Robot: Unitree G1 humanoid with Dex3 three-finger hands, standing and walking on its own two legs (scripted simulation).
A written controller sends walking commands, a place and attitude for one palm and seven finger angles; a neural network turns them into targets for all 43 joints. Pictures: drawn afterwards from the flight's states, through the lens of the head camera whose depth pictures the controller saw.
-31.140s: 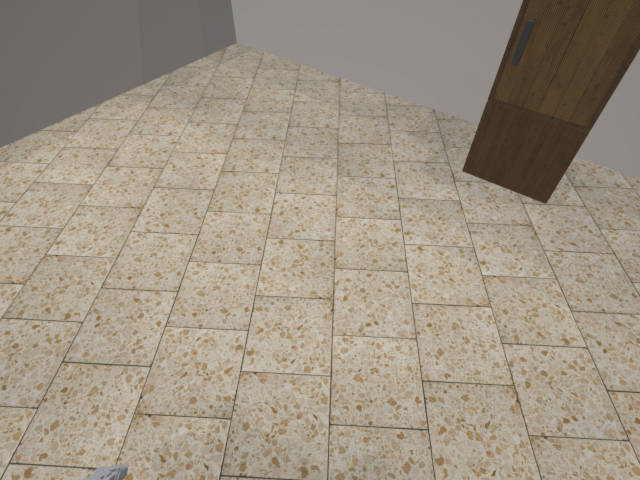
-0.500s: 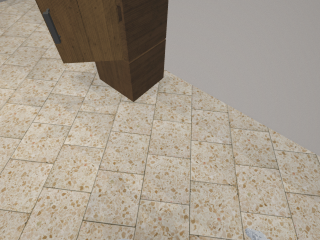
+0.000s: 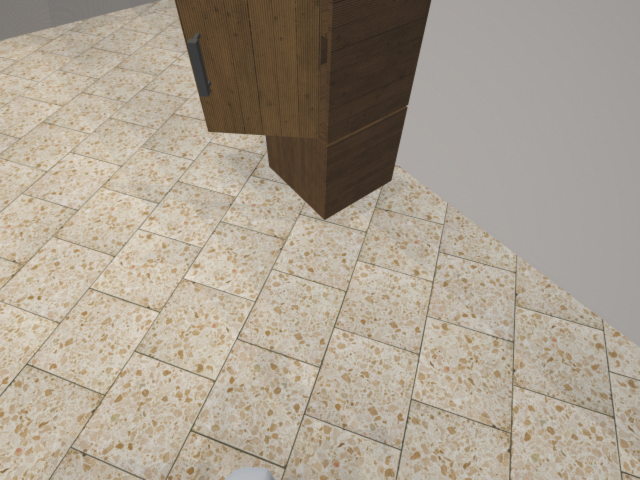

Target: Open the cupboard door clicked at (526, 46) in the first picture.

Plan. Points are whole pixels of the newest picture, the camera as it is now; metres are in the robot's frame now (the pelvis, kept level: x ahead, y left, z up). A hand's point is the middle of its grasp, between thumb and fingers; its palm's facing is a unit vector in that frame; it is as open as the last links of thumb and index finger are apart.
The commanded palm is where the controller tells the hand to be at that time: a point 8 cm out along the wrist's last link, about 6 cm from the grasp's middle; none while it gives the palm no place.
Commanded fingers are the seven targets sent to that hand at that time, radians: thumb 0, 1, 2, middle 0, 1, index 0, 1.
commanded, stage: take the last steps up to it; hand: left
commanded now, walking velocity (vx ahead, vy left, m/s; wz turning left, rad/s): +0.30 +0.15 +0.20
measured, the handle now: (201, 65) +1.12 +0.45 -0.10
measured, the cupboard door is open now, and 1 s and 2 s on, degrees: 48 48 48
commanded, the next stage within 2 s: come to a stop and stand still in 1.30 s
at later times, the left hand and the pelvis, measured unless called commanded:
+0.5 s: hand (187, 405) +0.23 +0.23 -0.17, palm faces +0.11 -0.97 -0.23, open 7.4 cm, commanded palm none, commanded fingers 0.00 0.90 0.90 -0.20 -0.30 -0.20 -0.30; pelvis +0.14 +0.03 -0.02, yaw +6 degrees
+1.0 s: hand (154, 354) +0.31 +0.32 -0.18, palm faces +0.16 -0.97 -0.20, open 7.4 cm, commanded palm none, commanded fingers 0.00 0.90 0.90 -0.20 -0.30 -0.20 -0.30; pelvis +0.32 +0.13 -0.01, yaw +5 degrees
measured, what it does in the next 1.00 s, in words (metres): walks ahead: left foot, then right foot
